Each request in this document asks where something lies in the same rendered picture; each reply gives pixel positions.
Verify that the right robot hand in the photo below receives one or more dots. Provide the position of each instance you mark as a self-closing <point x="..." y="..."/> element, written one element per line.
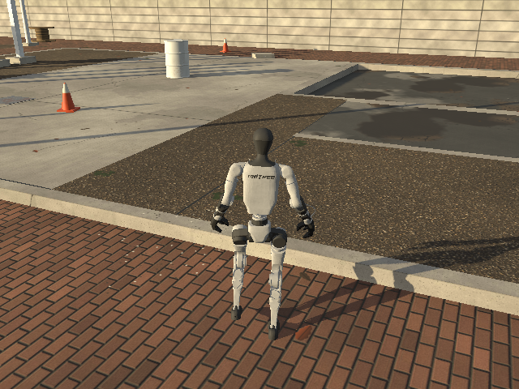
<point x="310" y="227"/>

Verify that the left robot shin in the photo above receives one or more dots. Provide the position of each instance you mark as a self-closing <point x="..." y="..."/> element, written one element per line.
<point x="237" y="281"/>

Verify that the robot right upper arm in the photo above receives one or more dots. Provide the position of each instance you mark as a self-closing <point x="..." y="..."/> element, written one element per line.
<point x="291" y="185"/>

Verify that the left robot forearm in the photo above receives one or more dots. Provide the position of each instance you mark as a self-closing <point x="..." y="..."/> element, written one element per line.
<point x="221" y="209"/>

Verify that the robot left upper arm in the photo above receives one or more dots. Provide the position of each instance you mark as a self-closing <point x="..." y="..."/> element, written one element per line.
<point x="236" y="169"/>

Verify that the left robot hand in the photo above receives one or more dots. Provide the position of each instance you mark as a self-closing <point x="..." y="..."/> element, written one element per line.
<point x="214" y="223"/>

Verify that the right robot forearm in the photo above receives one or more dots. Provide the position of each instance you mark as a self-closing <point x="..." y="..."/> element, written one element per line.
<point x="304" y="213"/>

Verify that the humanoid robot torso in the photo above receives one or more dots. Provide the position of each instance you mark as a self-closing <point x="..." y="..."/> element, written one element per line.
<point x="260" y="190"/>

